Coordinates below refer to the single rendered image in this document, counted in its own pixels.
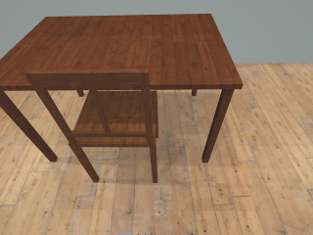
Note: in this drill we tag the chair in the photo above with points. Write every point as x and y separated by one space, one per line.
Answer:
108 119

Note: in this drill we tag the table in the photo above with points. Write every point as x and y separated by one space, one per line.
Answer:
180 52

